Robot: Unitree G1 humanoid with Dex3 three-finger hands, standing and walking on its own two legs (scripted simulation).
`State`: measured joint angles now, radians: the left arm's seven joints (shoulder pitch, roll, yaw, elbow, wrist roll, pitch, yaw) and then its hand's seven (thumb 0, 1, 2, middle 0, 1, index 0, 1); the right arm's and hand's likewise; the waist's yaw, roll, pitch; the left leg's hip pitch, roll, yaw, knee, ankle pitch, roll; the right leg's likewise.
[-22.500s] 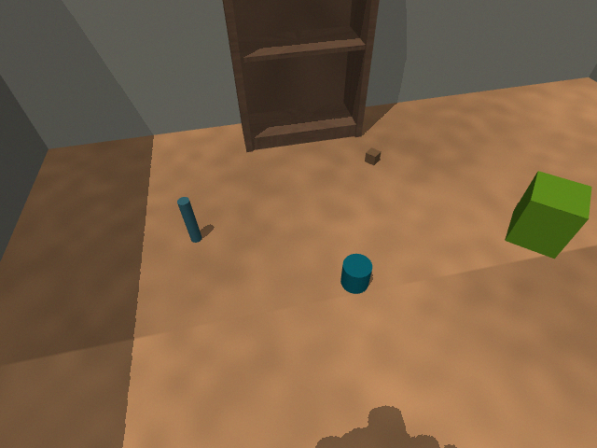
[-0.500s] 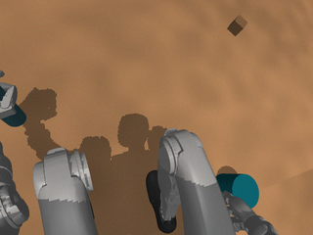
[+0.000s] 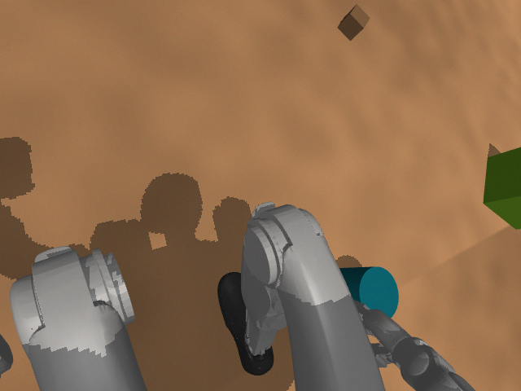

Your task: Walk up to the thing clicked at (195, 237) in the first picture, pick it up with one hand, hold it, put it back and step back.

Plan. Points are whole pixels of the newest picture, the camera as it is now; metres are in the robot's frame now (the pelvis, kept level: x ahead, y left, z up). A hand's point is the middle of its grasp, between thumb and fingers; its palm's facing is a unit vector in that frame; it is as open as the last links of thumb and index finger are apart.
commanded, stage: lower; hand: left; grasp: from the side
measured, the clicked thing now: out of the picture +0.45 +0.32 -0.15
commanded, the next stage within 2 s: loosen in 0.58 s
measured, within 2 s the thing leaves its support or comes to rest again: rests again in 1.14 s
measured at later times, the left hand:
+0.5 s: hand out of the picture +0.45 +0.31 -0.15, palm faces +0.38 -0.92 -0.03, open 6.5 cm
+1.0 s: hand out of the picture +0.46 +0.31 -0.15, palm faces +0.38 -0.92 +0.01, open 7.9 cm
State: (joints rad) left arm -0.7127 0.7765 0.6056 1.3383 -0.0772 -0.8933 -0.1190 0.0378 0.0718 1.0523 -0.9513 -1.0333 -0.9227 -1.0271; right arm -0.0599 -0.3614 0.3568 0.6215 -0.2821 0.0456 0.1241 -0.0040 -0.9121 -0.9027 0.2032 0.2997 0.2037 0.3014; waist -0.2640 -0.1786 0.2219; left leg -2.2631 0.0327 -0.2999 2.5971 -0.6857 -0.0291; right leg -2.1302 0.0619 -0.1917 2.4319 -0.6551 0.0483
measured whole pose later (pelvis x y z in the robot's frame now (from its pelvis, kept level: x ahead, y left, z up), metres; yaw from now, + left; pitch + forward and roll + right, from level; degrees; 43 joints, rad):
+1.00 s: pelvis +0.00 +0.01 +0.00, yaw -2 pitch +14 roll -16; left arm -0.73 0.86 0.57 1.42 -0.09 -1.00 -0.07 0.01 0.02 0.69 -0.91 -0.85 -0.89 -0.83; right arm -0.13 -0.36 0.46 0.57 -0.33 0.05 0.12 -0.01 -0.91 -0.89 0.21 0.30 0.21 0.30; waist -0.27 -0.25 0.27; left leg -2.24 0.03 -0.36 2.64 -0.70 -0.02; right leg -2.08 0.08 -0.23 2.42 -0.64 0.06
